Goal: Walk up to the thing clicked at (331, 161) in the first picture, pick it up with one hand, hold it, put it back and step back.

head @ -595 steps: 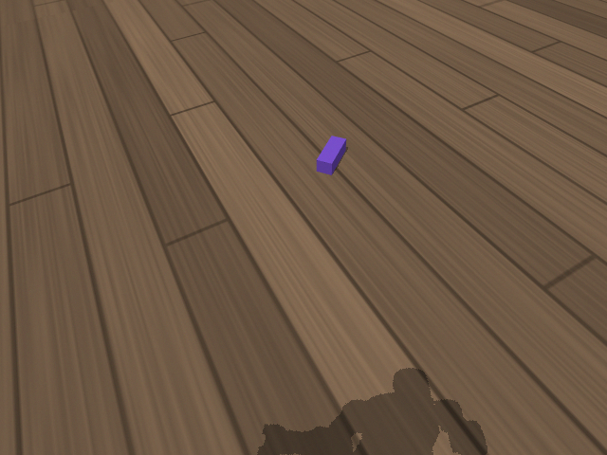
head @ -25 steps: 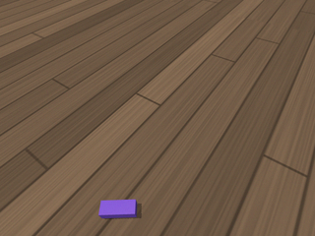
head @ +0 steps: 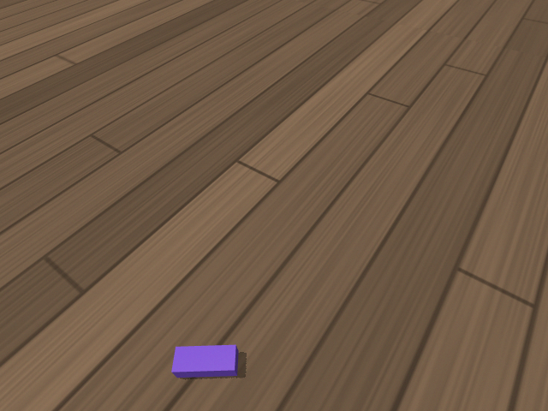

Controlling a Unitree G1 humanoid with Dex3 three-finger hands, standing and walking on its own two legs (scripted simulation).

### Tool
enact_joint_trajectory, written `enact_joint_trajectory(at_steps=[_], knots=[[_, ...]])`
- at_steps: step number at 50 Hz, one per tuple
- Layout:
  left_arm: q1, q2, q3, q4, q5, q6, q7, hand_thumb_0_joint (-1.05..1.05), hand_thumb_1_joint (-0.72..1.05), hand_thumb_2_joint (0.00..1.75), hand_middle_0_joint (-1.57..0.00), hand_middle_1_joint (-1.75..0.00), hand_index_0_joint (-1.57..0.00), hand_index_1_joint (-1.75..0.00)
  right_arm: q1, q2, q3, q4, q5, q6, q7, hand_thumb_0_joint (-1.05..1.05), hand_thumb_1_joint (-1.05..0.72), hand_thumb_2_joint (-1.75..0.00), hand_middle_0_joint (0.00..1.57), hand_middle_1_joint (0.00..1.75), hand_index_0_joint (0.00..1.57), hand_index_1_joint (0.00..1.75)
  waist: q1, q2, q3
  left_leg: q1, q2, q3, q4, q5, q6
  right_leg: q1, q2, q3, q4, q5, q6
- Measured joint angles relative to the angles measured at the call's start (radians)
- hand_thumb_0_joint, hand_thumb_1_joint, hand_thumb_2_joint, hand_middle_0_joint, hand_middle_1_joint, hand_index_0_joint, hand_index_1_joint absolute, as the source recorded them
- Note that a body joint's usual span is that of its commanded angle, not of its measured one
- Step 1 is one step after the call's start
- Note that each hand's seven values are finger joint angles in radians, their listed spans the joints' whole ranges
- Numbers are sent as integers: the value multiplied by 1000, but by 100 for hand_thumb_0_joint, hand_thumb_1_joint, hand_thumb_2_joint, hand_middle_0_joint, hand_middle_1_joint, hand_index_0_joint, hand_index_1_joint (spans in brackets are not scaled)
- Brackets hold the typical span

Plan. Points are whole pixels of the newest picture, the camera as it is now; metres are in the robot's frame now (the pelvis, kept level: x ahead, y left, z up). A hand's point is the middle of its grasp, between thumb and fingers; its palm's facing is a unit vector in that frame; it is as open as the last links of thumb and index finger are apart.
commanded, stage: stand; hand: left
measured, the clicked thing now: (206, 361) +0.39 +0.30 -0.75
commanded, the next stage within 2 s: walk up in 0.22 s
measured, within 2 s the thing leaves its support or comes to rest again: neither
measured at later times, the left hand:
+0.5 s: hand out of the picture +0.05 +0.36 -0.16, palm faces -0.01 -0.87 -0.49, open 7.4 cm
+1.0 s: hand out of the picture +0.03 +0.33 -0.17, palm faces -0.05 -0.93 -0.37, open 7.4 cm
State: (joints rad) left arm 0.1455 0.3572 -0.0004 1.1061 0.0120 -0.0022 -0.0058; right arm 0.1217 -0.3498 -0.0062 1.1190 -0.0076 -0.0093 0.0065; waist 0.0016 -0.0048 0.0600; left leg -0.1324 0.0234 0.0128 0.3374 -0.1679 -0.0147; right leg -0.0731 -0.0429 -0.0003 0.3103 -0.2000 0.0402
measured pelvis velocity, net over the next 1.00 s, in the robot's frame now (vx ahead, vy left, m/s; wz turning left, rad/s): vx -0.04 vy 0.07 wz -0.02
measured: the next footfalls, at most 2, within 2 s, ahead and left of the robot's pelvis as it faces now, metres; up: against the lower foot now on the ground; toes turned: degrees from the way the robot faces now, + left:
left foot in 0.52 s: +0.00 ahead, +0.19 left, +0.00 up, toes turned -1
right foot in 0.90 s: -0.02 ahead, -0.04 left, +0.00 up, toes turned +0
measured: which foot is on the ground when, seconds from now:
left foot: down 0.00-0.28, up 0.30-0.50, down 0.52-1.00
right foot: down 0.00-0.52, up 0.54-0.88, down 0.90-1.00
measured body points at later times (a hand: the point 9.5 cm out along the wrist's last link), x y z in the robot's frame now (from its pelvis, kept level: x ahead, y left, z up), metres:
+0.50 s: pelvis -0.02 +0.06 -0.02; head +0.04 +0.06 +0.42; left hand +0.05 +0.41 -0.13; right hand +0.10 -0.28 -0.13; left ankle +0.00 +0.21 -0.74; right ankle -0.02 -0.14 -0.75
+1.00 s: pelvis -0.04 +0.07 -0.03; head +0.00 +0.06 +0.42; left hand +0.03 +0.38 -0.15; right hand +0.05 -0.25 -0.14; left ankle -0.02 +0.21 -0.73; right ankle -0.05 -0.04 -0.75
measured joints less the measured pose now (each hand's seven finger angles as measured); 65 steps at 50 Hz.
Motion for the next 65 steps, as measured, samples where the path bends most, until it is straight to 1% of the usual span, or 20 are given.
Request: enact_joint_trajectory(at_steps=[11, 13, 15, 18, 21, 24, 25, 26, 27, 29, 32, 37, 43, 47, 49, 52, 56, 58, 59, 65], knots=[[-2, -2, -2, -1, 0, 1, 1, 1, 90, 90, -20, -30, -20, -30, -2, 1, 2, 2, 1, -1, -2, 1, -90, -90, 20, 30, 20, 30, 2, 3, 3, 0, 0, 1, 1, -4, 0, -2, -1, 1, 3, -5, 0], [-2, -5, 6, -13, -5, -6, 10, 1, 90, 89, -20, -30, -20, -30, -3, -9, -17, -27, -15, 23, 12, 1, -90, -90, 20, 30, 20, 30, -2, 13, 9, -24, 1, -4, 40, -20, 4, -15, 1, -3, 25, -14, 0], [2, -7, 18, -39, -6, -15, 27, 1, 90, 89, -21, -30, -21, -30, -6, -32, -38, -64, -25, 50, 24, 1, -90, -90, 20, 30, 20, 30, -2, 31, 25, -75, -3, -11, 147, -74, 18, -35, -1, -7, 62, -30, 1], [16, 0, 35, -88, 7, -22, 51, 1, 90, 89, -21, -30, -21, -30, -7, -66, -68, -130, -35, 86, 40, 1, -90, -90, 20, 30, 20, 30, 6, 43, 49, -186, -36, -51, 442, -257, 31, -67, -22, -1, 112, -48, -3], [26, 26, 44, -122, 18, -20, 64, 1, 90, 89, -21, -30, -21, -30, -5, -88, -91, -192, -33, 98, 52, 1, -91, -90, 20, 30, 20, 30, -1, 46, 73, -247, -31, -83, 566, -312, 30, -97, -48, -3, 154, -63, 1], [22, 66, 51, -154, 26, -10, 63, 1, 90, 89, -21, -30, -21, -30, 6, -96, -106, -230, -31, 91, 57, 1, -91, -90, 20, 30, 20, 30, -7, 34, 91, -230, 7, -80, 448, -279, 30, -143, -83, -6, 235, -101, 18], [19, 80, 53, -166, 24, -4, 60, 1, 90, 89, -21, -30, -21, -30, 14, -97, -110, -236, -30, 84, 57, 1, -91, -90, 20, 30, 20, 30, -8, 28, 94, -202, 15, -73, 360, -217, 32, -165, -97, -6, 283, -126, 19], [11, 95, 55, -175, 20, 2, 58, 1, 90, 89, -21, -30, -21, -30, 18, -91, -115, -235, -32, 73, 53, 1, -91, -90, 20, 30, 20, 30, -7, 8, 105, -187, 5, -61, 316, -137, 12, -193, -120, 5, 349, -155, 3], [-2, 107, 60, -178, 15, 11, 59, 1, 90, 89, -21, -30, -21, -30, 18, -77, -115, -230, -36, 66, 46, 1, -91, -90, 20, 30, 20, 30, 2, -15, 122, -189, -12, -47, 333, -134, 1, -223, -117, 49, 428, -226, -17], [-16, 113, 61, -172, 3, 26, 63, 1, 90, 89, -20, -30, -20, -30, 25, -51, -97, -220, -27, 57, 41, 1, -91, -90, 20, 30, 20, 30, 2, -22, 128, -198, -16, -51, 356, -151, 3, -270, -40, 117, 572, -350, -46], [-5, 116, 58, -161, -12, 31, 53, 1, 90, 90, -20, -30, -20, -30, 36, -7, -65, -217, -18, 48, 27, 1, -91, -90, 20, 30, 20, 30, 7, -35, 115, -185, -14, -41, 323, -139, 12, -315, 45, 132, 696, -348, -62], [37, 80, 50, -155, -2, 43, 21, 1, 90, 90, -20, -30, -20, -30, 44, 14, -45, -238, -13, 16, 5, 1, -90, -89, 20, 31, 20, 30, 10, -20, 109, -166, 3, -13, 303, -133, 21, -279, 82, 73, 596, -336, -48], [51, 51, 60, -186, 16, 58, -9, 1, 90, 90, -20, -30, -20, -30, 53, -7, -40, -271, -8, 0, -16, 1, -90, -89, 21, 31, 21, 30, 14, -6, 110, -191, 26, 12, 337, -141, 9, -225, 76, 29, 489, -321, -64], [56, 30, 68, -201, 28, 35, -14, 1, 90, 90, -20, -30, -20, -30, 49, -38, -42, -266, 1, 17, -25, 1, -90, -89, 21, 31, 21, 30, 10, 35, 107, -225, 58, -17, 410, -192, 4, -168, 94, -8, 353, -162, -71], [62, 22, 60, -208, 30, 27, -19, 1, 90, 89, -20, -30, -20, -30, 51, -42, -43, -249, 6, 26, -32, 1, -90, -89, 20, 31, 20, 30, 14, 26, 94, -239, 18, -48, 481, -323, 17, -171, 87, -2, 354, -167, -77], [63, 2, 49, -219, 30, 20, -18, 1, 90, 89, -20, -30, -20, -30, 63, -55, -42, -227, 14, 19, -35, 1, -90, -89, 20, 30, 20, 30, 18, 21, 79, -233, -25, -66, 541, -368, 26, -161, 75, 2, 323, -153, -78], [60, -5, 39, -240, 24, 13, -17, 1, 90, 89, -20, -30, -21, -30, 85, -56, -33, -204, 9, -1, -32, 1, -90, -90, 20, 30, 20, 30, 14, 6, 59, -152, -26, -31, 369, -313, 22, -160, 63, -6, 303, -141, -74], [49, 2, 37, -240, 12, 18, -17, 1, 90, 89, -21, -30, -21, -30, 89, -43, -32, -191, 0, -14, -32, 1, -90, -90, 20, 30, 20, 30, 10, -20, 62, -101, -40, -17, 244, -133, 22, -165, 46, -5, 327, -154, -67], [42, 5, 37, -234, 5, 23, -17, 1, 90, 89, -20, -30, -21, -30, 89, -33, -30, -184, -6, -19, -32, 1, -91, -90, 20, 30, 20, 30, 13, -38, 61, -90, -49, -9, 226, -111, 21, -165, 36, 4, 332, -155, -63], [19, 11, 34, -174, 1, 24, -20, 1, 90, 90, -20, -30, -20, -30, 89, -8, -3, -165, -4, -28, -15, 1, -90, -89, 20, 30, 20, 30, 7, -33, 29, -66, -14, -12, 208, -125, 11, -112, 67, -4, 239, -104, -67]])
